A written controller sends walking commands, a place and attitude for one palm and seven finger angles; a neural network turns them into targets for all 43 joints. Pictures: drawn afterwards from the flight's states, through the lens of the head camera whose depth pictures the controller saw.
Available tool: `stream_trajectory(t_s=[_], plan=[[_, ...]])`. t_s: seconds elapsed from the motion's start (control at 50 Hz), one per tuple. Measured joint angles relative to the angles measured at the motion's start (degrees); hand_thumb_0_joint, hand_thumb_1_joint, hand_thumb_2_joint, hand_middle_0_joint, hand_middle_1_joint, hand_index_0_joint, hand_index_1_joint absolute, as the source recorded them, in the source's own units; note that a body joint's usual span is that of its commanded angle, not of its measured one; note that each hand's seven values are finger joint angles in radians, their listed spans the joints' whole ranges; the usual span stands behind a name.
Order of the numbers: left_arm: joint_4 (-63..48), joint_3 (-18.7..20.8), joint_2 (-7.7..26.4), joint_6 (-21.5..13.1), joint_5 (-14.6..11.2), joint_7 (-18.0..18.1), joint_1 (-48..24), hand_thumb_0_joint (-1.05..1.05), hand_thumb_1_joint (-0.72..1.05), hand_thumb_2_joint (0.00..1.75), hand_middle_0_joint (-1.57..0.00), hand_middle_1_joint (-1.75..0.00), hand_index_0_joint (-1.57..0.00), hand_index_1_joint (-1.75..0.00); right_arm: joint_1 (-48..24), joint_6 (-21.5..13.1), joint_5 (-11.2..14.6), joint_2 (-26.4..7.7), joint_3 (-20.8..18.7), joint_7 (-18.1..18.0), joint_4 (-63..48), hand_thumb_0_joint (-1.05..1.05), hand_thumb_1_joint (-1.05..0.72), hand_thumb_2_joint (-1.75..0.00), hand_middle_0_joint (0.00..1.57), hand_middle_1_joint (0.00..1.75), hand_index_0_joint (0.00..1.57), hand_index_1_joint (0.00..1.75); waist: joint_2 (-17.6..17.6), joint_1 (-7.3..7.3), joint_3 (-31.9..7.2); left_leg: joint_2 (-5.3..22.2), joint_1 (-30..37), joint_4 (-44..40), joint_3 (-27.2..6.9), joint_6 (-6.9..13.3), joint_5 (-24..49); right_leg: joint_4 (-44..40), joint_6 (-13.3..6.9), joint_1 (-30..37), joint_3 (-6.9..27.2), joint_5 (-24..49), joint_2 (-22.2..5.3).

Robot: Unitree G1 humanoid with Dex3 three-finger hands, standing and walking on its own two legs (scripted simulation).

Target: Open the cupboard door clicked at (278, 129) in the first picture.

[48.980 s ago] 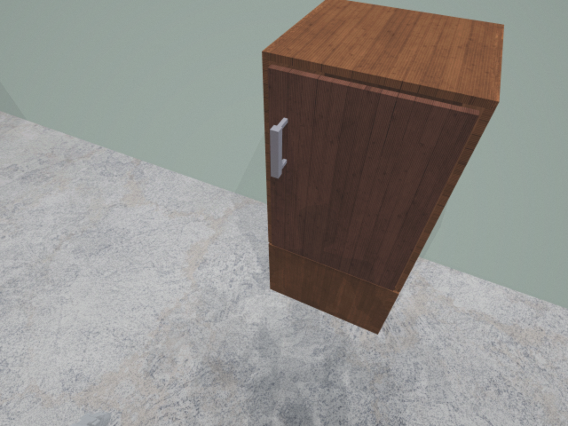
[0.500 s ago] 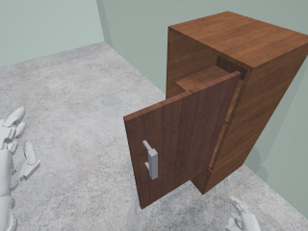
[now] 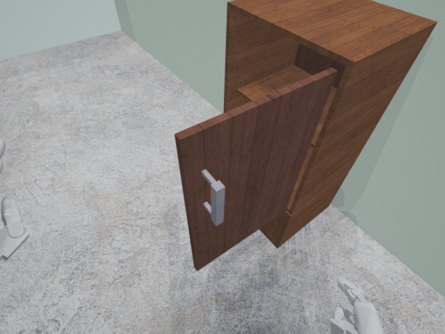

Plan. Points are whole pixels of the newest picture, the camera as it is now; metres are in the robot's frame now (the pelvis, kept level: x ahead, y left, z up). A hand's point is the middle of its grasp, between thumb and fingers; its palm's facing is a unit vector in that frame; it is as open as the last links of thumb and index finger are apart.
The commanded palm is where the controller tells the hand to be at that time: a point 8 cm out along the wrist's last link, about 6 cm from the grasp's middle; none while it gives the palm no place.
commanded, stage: step back with the hand held close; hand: left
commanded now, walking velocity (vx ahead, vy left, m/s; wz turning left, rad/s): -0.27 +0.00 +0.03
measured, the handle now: (212, 198) +0.38 +0.06 +0.00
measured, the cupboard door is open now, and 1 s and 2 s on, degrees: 88 88 88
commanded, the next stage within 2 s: stop stepping back and stand still in 1.12 s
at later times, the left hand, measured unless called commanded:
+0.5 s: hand (0, 272) +0.15 +0.27 +0.17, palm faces +0.46 -0.74 -0.49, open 7.4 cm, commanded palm +0.08 +0.31 +0.19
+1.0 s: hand out of the picture +0.07 +0.28 +0.17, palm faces +0.40 -0.75 -0.53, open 7.4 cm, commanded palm -0.01 +0.31 +0.19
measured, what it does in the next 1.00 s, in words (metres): walks backwards: left foot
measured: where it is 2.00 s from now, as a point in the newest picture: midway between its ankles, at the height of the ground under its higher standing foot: outside the picture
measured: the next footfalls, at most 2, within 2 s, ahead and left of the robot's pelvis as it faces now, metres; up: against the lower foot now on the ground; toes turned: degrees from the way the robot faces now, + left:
left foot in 0.90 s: -0.04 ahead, +0.10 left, +0.00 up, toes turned +4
right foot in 1.30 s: -0.29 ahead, -0.15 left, +0.00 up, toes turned -2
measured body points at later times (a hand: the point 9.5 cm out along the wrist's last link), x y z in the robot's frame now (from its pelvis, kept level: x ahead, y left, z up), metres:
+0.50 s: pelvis -0.05 +0.00 -0.01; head -0.03 +0.02 +0.44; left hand +0.12 +0.30 +0.19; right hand +0.14 -0.23 -0.08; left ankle +0.01 +0.08 -0.73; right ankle +0.07 -0.13 -0.73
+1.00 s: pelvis -0.13 +0.00 +0.01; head -0.08 +0.04 +0.45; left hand +0.04 +0.32 +0.20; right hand +0.07 -0.22 -0.06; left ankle -0.08 +0.09 -0.73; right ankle -0.11 -0.13 -0.68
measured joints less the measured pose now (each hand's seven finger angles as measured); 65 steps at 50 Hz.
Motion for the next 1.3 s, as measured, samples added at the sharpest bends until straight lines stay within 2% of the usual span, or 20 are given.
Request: stream_trajectory(t_s=[0.16,0.24,0.4,0.52,0.58,0.66,0.7,0.74,0.78,0.84,0.88,0.9,0.92,0.96,1.0,1.04,1.1,1.2,1.26,1.3], plan=[[-0.89,-0.29,-0.99,-1.83,0.58,0.65,-1.41,0.02,0.88,0.89,-0.21,-0.30,-0.21,-0.30,0.58,-0.97,-0.09,0.31,0.63,0.42,0.33,0.02,-0.90,-0.90,0.20,0.30,0.20,0.30,0.03,-0.59,-0.17,0.68,-4.43,4.82,-0.60,0.44,-0.73,0.98,-0.10,-2.46,-0.45,0.84,0.67],[-1.28,0.60,0.39,-2.60,1.16,0.74,-1.42,0.02,0.88,0.89,-0.22,-0.30,-0.21,-0.30,1.95,-1.77,-0.20,0.79,0.52,0.26,0.19,0.02,-0.90,-0.90,0.21,0.30,0.20,0.30,-0.63,-1.78,0.06,-0.10,-5.06,5.23,-1.71,0.71,-0.26,4.16,0.03,-2.32,2.07,-0.39,1.98],[-2.20,2.74,0.51,-3.47,0.54,0.19,-1.58,0.02,0.88,0.89,-0.21,-0.30,-0.21,-0.30,0.06,-2.33,-0.52,1.21,0.12,1.31,1.58,0.02,-0.90,-0.90,0.21,0.30,0.20,0.30,-1.13,-0.50,1.25,0.03,-6.37,6.28,-1.40,0.25,0.37,5.11,0.74,-2.76,4.27,-2.18,2.94],[-3.34,1.57,0.60,-3.75,0.67,-0.68,-1.62,0.01,0.88,0.89,-0.21,-0.30,-0.21,-0.30,-2.13,-1.86,-0.33,0.57,-0.20,1.56,0.28,0.02,-0.90,-0.90,0.21,0.30,0.20,0.30,-1.34,-1.03,1.45,-0.03,-9.26,7.53,-1.34,0.64,-0.44,4.52,0.65,-4.85,4.26,-0.22,2.83],[-4.01,2.46,1.78,-4.27,0.95,-0.66,-1.06,0.01,0.88,0.89,-0.22,-0.30,-0.21,-0.30,-2.02,-2.13,-0.39,0.41,-0.43,1.25,-0.58,0.02,-0.90,-0.90,0.21,0.30,0.20,0.30,-1.50,-1.52,1.70,0.00,-10.19,7.46,-1.36,0.97,2.29,6.34,0.45,-5.99,5.16,-0.35,3.51],[-3.32,3.74,2.30,-4.91,1.25,-0.74,-1.58,0.01,0.88,0.89,-0.22,-0.30,-0.21,-0.30,-0.61,-2.75,-0.59,0.73,-1.14,1.03,0.45,0.02,-0.90,-0.90,0.20,0.30,0.20,0.30,-0.40,-1.32,0.81,0.38,-11.33,8.84,-3.07,0.52,2.26,13.82,0.16,-3.51,6.88,-7.53,5.99],[-2.93,4.60,1.89,-5.21,0.72,-0.46,-1.71,0.01,0.88,0.89,-0.22,-0.30,-0.21,-0.30,-0.43,-3.20,-0.79,1.16,-1.09,1.26,1.44,0.02,-0.90,-0.90,0.20,0.30,0.20,0.30,-0.52,-0.35,-0.06,0.80,-12.27,8.61,-3.02,-0.09,2.83,11.38,-0.30,-0.99,7.60,-11.24,6.37],[-2.35,4.29,0.44,-5.37,0.13,-0.17,-2.55,0.01,0.88,0.89,-0.21,-0.30,-0.21,-0.30,-1.57,-3.53,-0.87,1.31,-1.00,1.72,2.76,0.02,-0.90,-0.90,0.20,0.30,0.20,0.30,-0.10,0.34,0.56,1.70,-12.67,7.58,-2.98,-0.78,4.00,9.05,0.11,-1.01,7.80,-10.21,7.10],[-2.10,2.25,-0.64,-4.74,-0.11,-0.17,-3.63,0.01,0.88,0.89,-0.21,-0.30,-0.21,-0.30,-2.36,-3.31,-0.65,1.36,-1.08,2.10,3.70,0.02,-0.90,-0.90,0.20,0.30,0.20,0.30,-0.03,-0.07,1.23,1.44,-12.81,6.66,-3.63,-1.92,3.07,6.90,0.25,-0.77,7.33,-7.33,6.82],[-2.88,-0.35,-0.25,-3.96,-0.04,-0.68,-3.00,0.01,0.88,0.89,-0.21,-0.30,-0.21,-0.30,-2.68,-2.25,-0.51,1.75,-1.13,2.36,4.44,0.02,-0.90,-0.90,0.20,0.30,0.20,0.30,-1.61,-1.02,0.54,0.29,-12.68,11.64,-3.79,-3.19,-3.17,3.31,0.45,-0.78,7.30,-4.80,5.35],[-4.19,-0.22,1.12,-3.58,-0.10,-0.86,-1.03,0.01,0.88,0.89,-0.21,-0.30,-0.21,-0.30,-2.76,-1.61,-0.46,2.01,-0.76,2.21,3.93,0.02,-0.90,-0.90,0.20,0.30,0.20,0.30,-3.02,-1.70,-0.22,0.31,-9.29,6.81,-3.44,-3.45,-2.18,1.53,0.90,-1.65,7.89,-3.10,4.60],[-5.10,0.19,1.93,-3.41,-0.18,-0.92,-0.02,0.01,0.88,0.89,-0.21,-0.30,-0.21,-0.30,-2.62,-1.61,-0.42,1.67,-0.67,1.98,3.03,0.02,-0.90,-0.90,0.21,0.30,0.20,0.30,-2.61,-2.16,-0.61,1.05,-7.51,2.27,-4.11,-2.84,2.14,1.45,1.18,-2.68,7.60,-2.54,4.89],[-5.45,0.74,2.97,-3.32,-0.11,-1.03,0.08,0.01,0.88,0.89,-0.22,-0.30,-0.21,-0.30,-3.01,-1.83,-0.45,1.82,-0.99,1.63,2.72,0.02,-0.90,-0.90,0.21,0.30,0.20,0.30,-2.84,-2.57,-0.05,0.76,-7.96,1.43,-4.30,-1.99,4.07,3.39,1.27,-3.92,7.46,-3.02,4.73],[-5.13,1.98,4.73,-3.35,-0.52,-1.19,0.53,0.01,0.88,0.89,-0.22,-0.30,-0.21,-0.30,-3.66,-2.69,-0.80,2.66,-1.64,1.26,2.95,0.02,-0.90,-0.90,0.20,0.30,0.20,0.30,-2.81,-2.28,1.03,0.96,-8.43,0.96,-4.26,-0.82,4.67,14.18,0.73,-6.15,7.65,-11.97,6.17],[-5.48,2.97,5.26,-2.93,-1.46,-0.82,1.88,0.02,0.88,0.89,-0.22,-0.30,-0.21,-0.30,-3.61,-4.24,-1.02,3.47,-1.63,1.42,3.62,0.02,-0.90,-0.90,0.20,0.30,0.20,0.30,-2.09,-1.50,1.08,2.25,-7.92,-1.38,-4.16,-0.63,5.85,22.75,0.32,-6.47,6.24,-17.88,7.63],[-6.32,3.09,4.63,-2.43,-2.00,-0.24,2.94,0.02,0.88,0.89,-0.22,-0.30,-0.21,-0.30,-3.37,-5.58,-0.92,3.97,-1.19,1.97,4.35,0.02,-0.90,-0.90,0.20,0.30,0.20,0.30,-1.40,-0.29,0.78,3.77,-6.79,-4.67,-3.47,-0.84,8.01,24.82,0.39,-4.58,3.94,-19.45,7.60],[-6.94,1.55,2.88,-1.18,-2.31,0.18,2.52,0.02,0.88,0.89,-0.21,-0.30,-0.21,-0.30,-3.36,-6.59,-1.13,4.37,-0.26,2.53,5.07,0.02,-0.90,-0.90,0.20,0.30,0.20,0.30,-0.40,0.83,-0.10,5.59,-5.90,-8.91,-2.33,-1.17,11.36,23.29,0.67,-0.65,1.88,-20.18,6.65],[-5.05,-0.15,2.84,1.33,-3.04,0.28,-1.06,0.02,0.89,0.89,-0.21,-0.30,-0.21,-0.30,-4.51,-6.22,-1.44,5.29,1.25,2.45,4.98,0.02,-0.90,-0.90,0.21,0.30,0.20,0.30,-0.39,0.12,-1.59,6.72,-7.53,-13.80,-1.68,-2.05,16.97,15.57,-0.15,6.11,1.25,-21.32,5.29],[-5.03,0.79,4.49,1.70,-3.97,0.04,-1.10,0.02,0.89,0.89,-0.21,-0.30,-0.21,-0.30,-5.04,-5.65,-1.50,5.47,1.79,2.73,3.64,0.02,-0.90,-0.90,0.21,0.30,0.20,0.30,-1.28,-0.66,-2.34,6.64,-10.26,-14.98,-1.27,-2.94,19.94,3.88,-1.62,11.58,0.06,-18.18,4.68],[-6.52,2.61,6.29,0.74,-4.14,-0.09,0.70,0.02,0.89,0.89,-0.21,-0.30,-0.21,-0.30,-5.54,-5.06,-1.30,5.25,2.10,3.13,2.23,0.01,-0.90,-0.90,0.21,0.30,0.20,0.30,-3.74,-0.49,-2.53,5.34,-14.71,-9.70,-0.01,-4.07,15.02,-5.67,-3.69,14.22,1.81,-16.62,2.78]])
